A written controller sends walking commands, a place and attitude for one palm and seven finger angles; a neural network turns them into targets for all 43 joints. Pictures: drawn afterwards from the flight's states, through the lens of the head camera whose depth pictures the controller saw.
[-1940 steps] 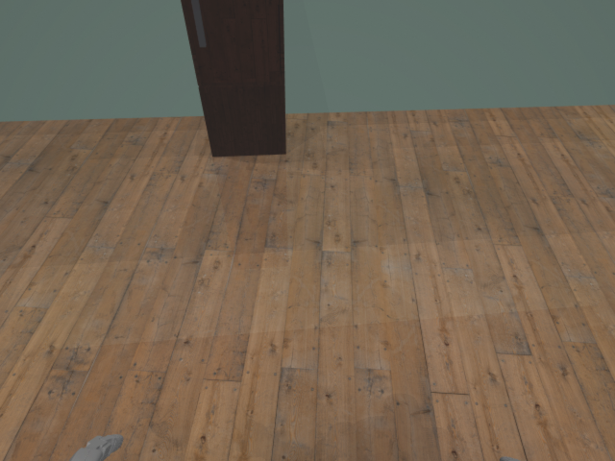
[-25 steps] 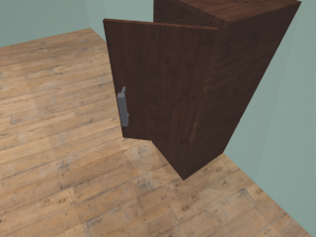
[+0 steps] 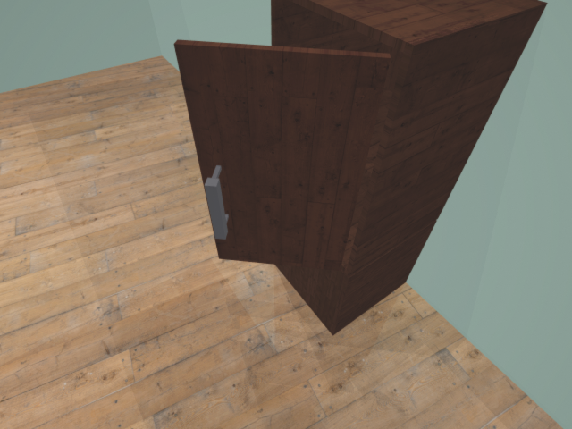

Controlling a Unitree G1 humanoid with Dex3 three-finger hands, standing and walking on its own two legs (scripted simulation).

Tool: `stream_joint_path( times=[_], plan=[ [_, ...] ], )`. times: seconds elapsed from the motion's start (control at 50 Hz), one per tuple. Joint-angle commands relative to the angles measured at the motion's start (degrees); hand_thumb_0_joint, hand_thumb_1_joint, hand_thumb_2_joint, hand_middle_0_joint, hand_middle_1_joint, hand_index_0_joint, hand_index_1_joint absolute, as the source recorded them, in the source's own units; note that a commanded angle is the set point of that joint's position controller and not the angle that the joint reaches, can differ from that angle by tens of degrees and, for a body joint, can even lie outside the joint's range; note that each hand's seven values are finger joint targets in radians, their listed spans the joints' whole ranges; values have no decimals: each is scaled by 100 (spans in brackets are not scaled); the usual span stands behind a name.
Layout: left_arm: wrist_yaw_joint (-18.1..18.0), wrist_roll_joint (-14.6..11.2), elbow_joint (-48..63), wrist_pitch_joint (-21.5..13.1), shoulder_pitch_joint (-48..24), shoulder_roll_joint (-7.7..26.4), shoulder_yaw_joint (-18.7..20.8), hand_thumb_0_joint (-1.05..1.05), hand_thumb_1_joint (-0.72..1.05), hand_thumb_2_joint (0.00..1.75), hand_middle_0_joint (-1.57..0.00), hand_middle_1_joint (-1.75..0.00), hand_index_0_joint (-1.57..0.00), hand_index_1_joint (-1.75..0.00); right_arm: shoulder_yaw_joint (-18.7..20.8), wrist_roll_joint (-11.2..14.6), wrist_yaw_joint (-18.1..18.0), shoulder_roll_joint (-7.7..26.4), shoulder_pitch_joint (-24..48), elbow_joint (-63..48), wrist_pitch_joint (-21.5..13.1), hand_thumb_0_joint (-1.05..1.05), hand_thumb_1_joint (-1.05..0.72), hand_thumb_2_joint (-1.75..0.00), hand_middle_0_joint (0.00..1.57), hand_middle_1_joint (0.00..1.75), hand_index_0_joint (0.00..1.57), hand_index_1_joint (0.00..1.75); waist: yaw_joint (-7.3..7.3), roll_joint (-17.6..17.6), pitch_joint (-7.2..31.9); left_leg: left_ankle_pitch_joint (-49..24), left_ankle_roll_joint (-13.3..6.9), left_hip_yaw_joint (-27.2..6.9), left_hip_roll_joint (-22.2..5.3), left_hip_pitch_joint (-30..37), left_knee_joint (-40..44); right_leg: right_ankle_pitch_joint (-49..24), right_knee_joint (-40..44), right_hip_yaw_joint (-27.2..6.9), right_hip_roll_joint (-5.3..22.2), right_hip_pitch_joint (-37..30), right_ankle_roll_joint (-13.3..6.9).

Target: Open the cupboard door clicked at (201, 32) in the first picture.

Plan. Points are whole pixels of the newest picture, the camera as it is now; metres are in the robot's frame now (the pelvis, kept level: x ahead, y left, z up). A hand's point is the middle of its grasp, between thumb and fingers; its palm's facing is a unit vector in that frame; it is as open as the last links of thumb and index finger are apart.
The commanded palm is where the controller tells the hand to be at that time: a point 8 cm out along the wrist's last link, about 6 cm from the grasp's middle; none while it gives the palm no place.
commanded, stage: come to a stop and stand still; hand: left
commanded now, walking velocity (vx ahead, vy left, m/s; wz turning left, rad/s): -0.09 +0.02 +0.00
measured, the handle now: (219, 203) +0.58 +0.19 -0.08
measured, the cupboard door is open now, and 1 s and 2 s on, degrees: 49 49 49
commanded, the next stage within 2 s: look again from close up in 1.76 s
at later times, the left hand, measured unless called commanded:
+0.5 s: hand out of the picture +0.03 +0.18 -0.18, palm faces +0.05 -0.98 -0.21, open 7.3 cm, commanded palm none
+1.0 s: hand out of the picture -0.01 +0.17 -0.16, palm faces +0.01 -0.97 -0.23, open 7.3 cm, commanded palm none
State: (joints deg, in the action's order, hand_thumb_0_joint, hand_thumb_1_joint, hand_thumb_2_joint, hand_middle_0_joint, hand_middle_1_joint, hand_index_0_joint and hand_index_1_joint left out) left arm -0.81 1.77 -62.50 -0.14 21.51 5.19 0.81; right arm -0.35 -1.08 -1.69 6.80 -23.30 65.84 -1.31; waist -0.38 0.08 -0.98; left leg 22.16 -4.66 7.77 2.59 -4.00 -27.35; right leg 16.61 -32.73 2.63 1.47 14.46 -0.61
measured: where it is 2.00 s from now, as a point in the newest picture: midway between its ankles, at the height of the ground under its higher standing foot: outside the picture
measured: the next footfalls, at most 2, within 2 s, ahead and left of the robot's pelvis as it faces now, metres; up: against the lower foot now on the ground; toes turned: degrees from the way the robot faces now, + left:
none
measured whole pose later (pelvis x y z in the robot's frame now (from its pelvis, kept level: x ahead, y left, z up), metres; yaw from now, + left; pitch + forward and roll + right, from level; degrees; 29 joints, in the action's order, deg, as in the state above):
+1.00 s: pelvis -0.02 +0.00 +0.01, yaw +0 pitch -1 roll +1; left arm -1.5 0.6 -61.5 0.2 15.9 8.2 -0.8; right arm -1.1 -1.2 -1.5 10.2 -18.3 60.8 -1.1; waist 0.1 -2.7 -1.8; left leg 18.1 -4.2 7.9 3.1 -4.7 -23.8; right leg 12.3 -29.2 2.0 0.8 15.6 -1.2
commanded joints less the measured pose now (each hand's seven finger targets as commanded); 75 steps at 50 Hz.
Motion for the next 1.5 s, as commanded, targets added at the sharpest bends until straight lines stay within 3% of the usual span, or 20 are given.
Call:
stream_joint_path(
  times=[0.0,0.04,0.08,0.1,0.14,0.18,0.22,0.28,0.34,0.38,0.5,0.52,0.54,0.58,0.62,0.68,0.76,0.86,1.04,1.48],
  plan=[
    [-85,-47,35,-193,887,539,147,0,90,90,-20,-30,-20,-30,70,37,-51,319,-212,-299,-140,0,-90,-90,20,30,20,30,-182,877,-832,-231,103,-410,-456,-2014,-268,-1085,672,-1389,932,-978,-709],
    [-157,-99,-52,-232,1050,722,188,0,90,90,-20,-30,-20,-30,23,54,-73,142,-184,-312,-121,0,-90,-90,20,30,20,30,-130,1283,-231,131,327,-291,-341,-1889,-980,-2709,946,-1916,1590,-1314,-1082],
    [-213,-103,77,-224,536,613,141,0,90,90,-20,-30,-20,-30,20,107,-90,35,-264,-225,-98,0,-90,-90,20,30,20,30,108,651,-159,-365,395,-520,-519,-1203,-160,-4127,563,-1355,1407,-877,-985],
    [-214,-118,188,-199,284,578,114,0,90,90,-20,-30,-20,-30,41,122,-90,67,-422,-104,-112,0,-90,-90,20,30,20,30,196,188,-151,-1602,384,-606,-634,-662,447,-4167,230,-883,1048,-558,-702],
    [-248,-142,321,-145,137,459,92,0,90,90,-20,-30,-20,-30,131,90,-174,406,-616,-29,-151,0,-90,-90,20,30,20,30,138,-655,-34,-5516,288,-833,-1206,-1,136,-2661,-75,-331,472,-241,-255],
    [-299,-142,355,-57,182,467,96,0,90,90,-20,-30,-20,-30,147,124,-237,517,-554,-78,-104,0,-90,-90,20,30,20,30,61,-891,-29,-8137,214,-982,-1492,583,5,-726,-152,-56,159,139,-143],
    [-292,-107,409,29,143,544,137,0,90,90,-20,-30,-20,-30,229,122,-225,713,-410,-212,-29,0,-90,-90,20,30,20,30,21,-1010,30,-9055,202,-935,-1532,1059,-195,287,-100,265,-59,455,-96],
    [-259,-95,360,52,235,550,156,0,90,90,-20,-30,-20,-30,254,120,-220,614,-51,-390,19,0,-90,-90,20,30,20,30,-106,-683,-195,-7547,110,-857,-1352,545,-305,-479,257,75,55,87,-103],
    [-251,-66,254,-9,419,721,146,0,90,90,-20,-30,-20,-30,281,114,-203,370,101,-511,67,0,-90,-90,20,30,20,30,-45,357,-254,-3047,327,-504,-723,-598,-641,-4192,321,-774,964,-546,-466],
    [-227,-78,322,2,63,723,100,0,90,90,-20,-30,-20,-30,235,113,-149,91,-13,-457,138,0,-90,-90,20,30,20,30,134,911,-401,-1118,424,-494,-563,-756,-162,-4370,404,-838,1219,-334,-632],
    [-243,-136,540,-49,-40,624,93,0,90,90,-20,-30,-20,-30,211,31,-196,598,30,-374,-50,0,-90,-90,20,30,20,30,9,143,360,-5058,236,-912,-1140,180,237,-2585,73,-491,378,-454,-259],
    [-413,-107,234,-117,296,1043,162,0,90,90,-20,-30,-20,-30,371,141,-125,1217,598,-827,3,0,-90,-90,20,30,20,30,-151,-90,615,-5917,365,-810,-1374,-73,-725,-2215,161,-138,360,-419,-110],
    [-378,-113,465,-122,237,957,103,0,90,90,-20,-30,-20,-30,315,60,-81,952,609,-1072,-56,0,-90,-90,20,30,20,30,-146,-785,629,-5281,503,-803,-974,-401,-734,-2678,24,-550,462,-623,-367],
    [-309,-164,477,-171,-99,1024,92,0,90,90,-20,-30,-20,-30,228,19,-95,672,322,-955,-65,0,-90,-90,20,30,20,30,4,-1206,597,-4197,456,-738,-934,-341,-330,-2753,-76,-552,661,-568,-499],
    [-236,-131,535,-100,-341,906,4,0,90,90,-20,-30,-20,-30,190,19,-79,623,345,-1022,-7,0,-90,-90,20,30,20,30,75,-848,260,-2918,307,-877,-1026,-453,210,-1572,165,-482,452,-220,-381],
    [-172,-132,500,-81,-537,811,-46,0,90,90,-20,-30,-20,-30,183,-10,-85,780,160,-1034,4,0,-90,-90,20,30,20,30,136,278,-299,-2300,149,-1027,-1042,-779,541,-1378,206,-441,292,-159,-332],
    [-141,-131,468,-19,-545,824,-60,0,90,90,-20,-30,-20,-30,132,-9,-65,919,385,-965,-52,0,-90,-90,20,30,20,30,13,-199,-605,-1442,132,-1121,-1065,-967,1008,-532,388,-482,239,-70,-265],
    [-101,-115,387,-45,-484,856,-64,0,90,90,-20,-30,-20,-30,85,-9,-12,895,334,-847,-42,0,-90,-90,20,30,20,30,23,120,-839,118,104,-1141,-922,-1297,1306,-217,764,-745,306,-47,-300],
    [-111,-139,236,-144,-413,890,-62,0,90,90,-20,-30,-20,-30,27,15,-19,798,111,-491,-94,0,-90,-90,20,30,20,30,92,155,-266,-574,131,-928,-847,-780,1075,-691,880,-914,458,-295,-357],
    [-140,-139,-17,-186,-369,867,-72,0,90,90,-20,-30,-20,-30,18,37,-73,623,15,-65,-70,0,-90,-90,20,30,20,30,97,60,-357,-1033,236,-770,-904,-632,902,-1576,1001,-885,544,-450,-381]
  ],
)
